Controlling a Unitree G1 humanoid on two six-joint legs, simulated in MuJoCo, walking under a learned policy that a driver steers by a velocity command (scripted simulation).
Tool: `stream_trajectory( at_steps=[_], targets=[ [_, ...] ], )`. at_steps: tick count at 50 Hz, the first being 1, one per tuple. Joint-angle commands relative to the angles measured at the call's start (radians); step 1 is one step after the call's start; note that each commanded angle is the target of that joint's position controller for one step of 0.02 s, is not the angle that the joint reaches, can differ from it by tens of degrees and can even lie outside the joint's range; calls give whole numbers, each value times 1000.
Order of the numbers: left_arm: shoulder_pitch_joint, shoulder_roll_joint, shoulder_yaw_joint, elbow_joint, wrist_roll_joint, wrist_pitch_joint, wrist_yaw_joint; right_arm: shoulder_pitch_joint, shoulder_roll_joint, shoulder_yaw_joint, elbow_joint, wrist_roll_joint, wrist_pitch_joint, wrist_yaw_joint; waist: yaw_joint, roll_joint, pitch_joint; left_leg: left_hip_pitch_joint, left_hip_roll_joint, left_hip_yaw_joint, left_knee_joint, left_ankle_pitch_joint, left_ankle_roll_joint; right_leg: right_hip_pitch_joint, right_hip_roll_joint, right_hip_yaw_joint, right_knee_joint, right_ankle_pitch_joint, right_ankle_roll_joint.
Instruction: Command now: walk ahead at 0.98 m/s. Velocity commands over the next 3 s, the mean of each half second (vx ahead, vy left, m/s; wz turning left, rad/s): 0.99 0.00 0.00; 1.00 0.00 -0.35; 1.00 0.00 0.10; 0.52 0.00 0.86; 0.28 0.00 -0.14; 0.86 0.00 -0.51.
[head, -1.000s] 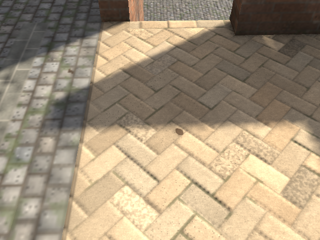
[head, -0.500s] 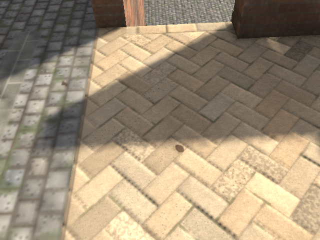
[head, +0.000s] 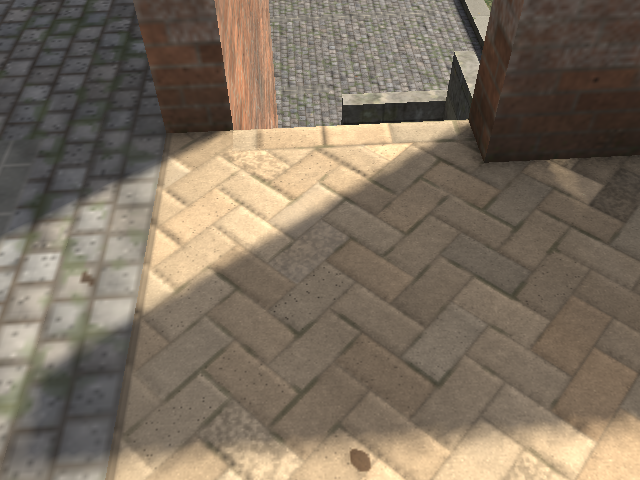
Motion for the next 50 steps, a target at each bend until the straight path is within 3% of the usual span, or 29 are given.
stream_trajectory(
  at_steps=[1, 3, 6, 8, 10, 12, 13, 14, 15, 16, 17, 18, 19, 22, 25, 28, 31, 34, 36, 37, 38, 39, 40, 41, 42, 43, 44, 47, 50],
  targets=[
    [-16, 44, -5, -78, 13, 18, -15, -3, -51, 0, -35, 17, -50, 4, 56, 41, 140, -109, 279, -365, -452, -134, 116, -181, -96, -12, -105, 80, 33],
    [-158, 59, -10, -128, 9, 10, -18, 27, -64, 1, -32, 25, -59, 11, 26, 21, 175, -94, 232, -259, -492, 57, 105, -208, -105, -69, -308, 213, 47],
    [-280, 26, -29, -154, -7, -4, -35, 97, -73, 3, -14, 49, -74, 10, -19, 9, 154, -59, 199, -150, -526, 417, 49, -33, -48, -164, -599, 449, 28],
    [-323, 37, -29, -160, -16, -6, -34, 135, -104, 1, 6, 46, -75, 4, -35, 30, 143, 94, 227, -124, -527, 619, 30, -8, -16, -185, -710, 501, 8],
    [-327, 71, -18, -157, -9, -7, -22, 142, -136, 0, 15, 33, -66, -5, -30, 62, 93, 275, 250, -98, -442, 927, 13, 17, 41, -213, -777, 439, -12],
    [-233, 114, 0, -136, -2, -6, -5, 147, -179, -5, 29, 7, -44, -24, 33, 135, -8, 398, 291, -95, -220, 1271, -2, 123, 113, -217, -784, 267, -33],
    [-71, 152, 19, -90, -5, -5, 8, 127, -202, -11, 32, -9, -28, -36, 114, 159, -97, 398, 311, -98, -23, 1325, -3, 277, 131, -189, -786, 187, -52],
    [143, 184, 39, -17, -6, -2, 24, 77, -215, -16, 25, -15, -13, -42, 216, 151, -182, 330, 297, -78, 240, 1237, -4, 477, 116, -173, -834, 152, -71],
    [326, 252, 66, 26, 11, 4, 44, 54, -164, -8, 3, -20, -12, -40, 270, 101, -283, 106, 242, -77, 596, 900, 9, 727, -43, -9, -757, -87, -104],
    [292, 312, 87, 23, 30, 3, 38, 187, 13, 30, -40, 45, -34, -8, 107, -290, -433, -345, 33, -130, 1040, -109, -48, 1040, -348, 615, -895, -319, -251],
    [236, 255, 91, 20, 10, 6, 16, 104, -94, 17, -53, 48, -46, -16, 142, -126, -398, -495, 69, -225, 1081, -100, -9, 1002, -318, 735, -1033, -351, -254],
    [166, 202, 81, 32, 5, -6, 14, -39, -106, 14, -89, 46, -50, -19, 124, -40, -209, -547, 130, -217, 1019, -9, -1, 844, -284, 548, -1059, -240, -221],
    [146, 141, 70, 55, 9, -15, 11, -76, -87, 22, -102, 36, -51, -15, 85, 59, -102, -513, 164, -210, 939, 15, 2, 671, -254, 437, -1092, -127, -193],
    [146, 63, 40, 108, 0, -38, 21, -85, -21, 39, -121, -12, -5, 19, -20, 29, 4, -409, 222, -219, 801, 12, -23, 388, -152, 248, -1175, -89, -121],
    [179, 96, 43, 130, -22, -59, 14, -234, -22, 50, -189, -22, 11, 38, -25, 7, 107, -506, 266, -151, 644, 100, -57, 302, -110, 128, -1277, 12, -117],
    [202, 108, 42, 131, -35, -71, 3, -383, -22, 66, -243, -10, 0, 48, -1, 24, 136, -414, 249, -69, 328, 346, -64, 255, -33, -17, -1313, 269, -87],
    [282, 148, 45, 161, -49, -83, 10, -490, -24, 75, -269, 7, -7, 53, 39, 11, 158, -294, 203, -8, 122, 511, -32, 349, -76, -52, -1385, 516, -64],
    [311, 192, 45, 179, -31, -66, 22, -483, -75, 58, -275, -4, -11, 35, 22, -34, 74, -230, 121, 12, 49, 406, -1, 590, -108, -61, -1228, 973, -43],
    [288, 250, 56, 182, -7, -40, 41, -243, -145, 25, -214, -6, -13, 7, -105, -90, -90, 23, 68, -34, 60, 214, 19, 630, -134, -35, -889, 1182, -32],
    [240, 263, 61, 172, -1, -28, 49, -43, -180, 6, -153, -10, -12, -14, -204, -66, -179, 239, 104, -68, 29, 159, 18, 527, -107, -33, -622, 1021, -28],
    [254, 172, 42, 143, 6, -30, 48, 124, -267, -22, -126, -32, -11, -36, -228, 24, -309, 468, 331, -294, 77, -113, 24, 326, -46, -51, -273, 646, -39],
    [406, 19, 14, 117, -66, -37, 34, 88, -302, -36, -135, -56, -13, -26, -82, 327, -475, 729, 605, -857, -105, -369, 135, -42, 114, -21, 136, -173, -2],
    [319, 130, 32, 113, -65, -36, 46, 14, -237, -42, -141, -31, -6, -11, -96, 180, -398, 637, 559, -885, -226, -462, 125, -165, 56, 19, 177, -95, -32],
    [182, 147, 38, 92, -57, -33, 44, -65, -152, -23, -139, -25, -18, -10, -91, 84, -210, 467, 517, -678, -239, -350, 91, -197, 1, 15, 112, 4, -31],
    [140, 123, 35, 81, -50, -26, 37, -89, -110, -17, -119, -27, -27, -7, -66, 18, -105, 313, 489, -548, -272, -172, 68, -165, -32, 9, 53, 27, -31],
    [109, 102, 36, 73, -33, -10, 26, -95, -82, -9, -100, -24, -35, -9, -37, 17, -47, 209, 438, -423, -294, -61, 30, -131, -61, 20, 13, 31, -31],
    [116, 86, 32, 52, -5, 11, 6, -105, -92, -8, -89, -24, -54, -12, -3, 62, -26, 133, 439, -359, -326, -42, 27, -92, -72, 8, -22, 39, -13],
    [59, 38, 31, 6, -7, 62, -11, -83, -56, 1, -42, 19, -77, -5, 41, 68, 36, 76, 397, -147, -367, 115, -28, -144, -105, -17, -79, 74, 12],
    [-83, 33, 25, -71, -6, 67, -28, -90, -64, 1, -35, 1, -86, 1, 40, 90, 97, 28, 324, 56, -384, 306, -60, -170, -94, -85, -249, 257, 18]
  ],
)
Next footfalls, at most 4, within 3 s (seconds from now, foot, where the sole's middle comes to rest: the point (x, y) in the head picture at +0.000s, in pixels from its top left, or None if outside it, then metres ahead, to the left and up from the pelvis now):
0.30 right None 0.50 -0.11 -0.77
0.76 left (299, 305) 0.95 0.09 -0.77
1.20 right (389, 202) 1.32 -0.17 -0.77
1.56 left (348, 145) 1.58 -0.06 -0.76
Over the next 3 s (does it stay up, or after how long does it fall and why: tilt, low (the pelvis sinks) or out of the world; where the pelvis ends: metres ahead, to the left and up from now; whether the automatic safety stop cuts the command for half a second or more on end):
stays up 1.97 -0.27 -0.49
